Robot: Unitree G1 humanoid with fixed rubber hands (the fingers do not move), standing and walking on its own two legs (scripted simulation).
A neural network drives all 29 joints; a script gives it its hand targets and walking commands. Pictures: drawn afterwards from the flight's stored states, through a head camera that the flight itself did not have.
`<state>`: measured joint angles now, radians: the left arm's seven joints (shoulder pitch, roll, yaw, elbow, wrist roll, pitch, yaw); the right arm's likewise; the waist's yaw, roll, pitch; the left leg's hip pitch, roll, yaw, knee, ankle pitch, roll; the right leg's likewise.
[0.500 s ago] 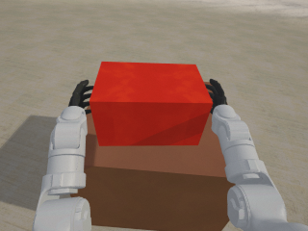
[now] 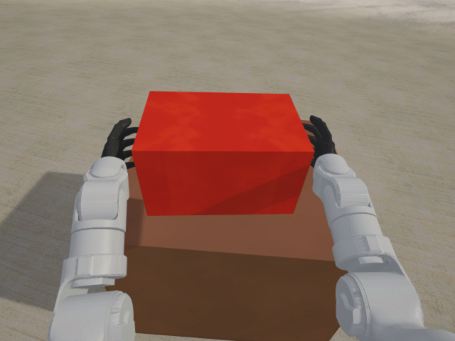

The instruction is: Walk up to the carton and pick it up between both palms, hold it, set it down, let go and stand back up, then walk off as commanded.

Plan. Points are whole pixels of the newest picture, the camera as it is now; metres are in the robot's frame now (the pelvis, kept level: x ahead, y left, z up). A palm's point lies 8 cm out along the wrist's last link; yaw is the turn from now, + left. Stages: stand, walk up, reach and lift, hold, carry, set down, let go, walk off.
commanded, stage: hold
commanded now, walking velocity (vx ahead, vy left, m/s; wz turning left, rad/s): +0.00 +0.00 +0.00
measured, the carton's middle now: (221, 152) +0.42 +0.01 +0.17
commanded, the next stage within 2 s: set down in 1.14 s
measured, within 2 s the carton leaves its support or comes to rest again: neither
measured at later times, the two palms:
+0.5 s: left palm (113, 163) +0.36 +0.20 +0.18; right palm (322, 157) +0.37 -0.16 +0.20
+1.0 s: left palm (114, 162) +0.36 +0.19 +0.19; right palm (323, 158) +0.37 -0.17 +0.19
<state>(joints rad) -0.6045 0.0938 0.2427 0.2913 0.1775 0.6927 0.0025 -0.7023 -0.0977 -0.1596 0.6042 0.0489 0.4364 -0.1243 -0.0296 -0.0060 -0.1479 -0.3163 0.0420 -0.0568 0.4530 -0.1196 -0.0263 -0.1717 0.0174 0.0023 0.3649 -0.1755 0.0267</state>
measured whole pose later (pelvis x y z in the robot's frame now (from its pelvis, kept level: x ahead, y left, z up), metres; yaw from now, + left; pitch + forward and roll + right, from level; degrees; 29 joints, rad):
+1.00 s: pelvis +0.00 +0.00 +0.00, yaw +0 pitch -1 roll -2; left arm -0.60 0.09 0.25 0.29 0.18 0.69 0.00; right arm -0.70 -0.10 -0.16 0.60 0.05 0.44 -0.12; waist -0.03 -0.01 -0.15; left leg -0.32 0.04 -0.06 0.45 -0.12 -0.03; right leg -0.17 0.02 0.00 0.37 -0.18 0.03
